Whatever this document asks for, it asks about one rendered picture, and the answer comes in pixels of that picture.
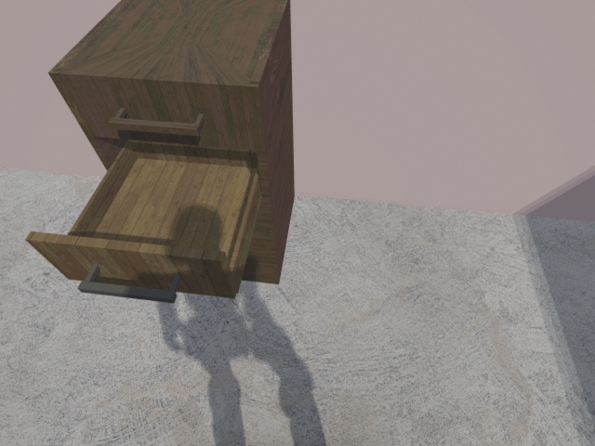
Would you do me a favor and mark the drawer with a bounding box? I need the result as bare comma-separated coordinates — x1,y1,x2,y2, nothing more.
25,139,262,298

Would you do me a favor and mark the handle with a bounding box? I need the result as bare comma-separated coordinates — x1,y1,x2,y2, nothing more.
108,118,201,136
77,265,181,303

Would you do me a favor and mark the cabinet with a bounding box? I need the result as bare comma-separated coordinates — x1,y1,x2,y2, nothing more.
48,0,295,284

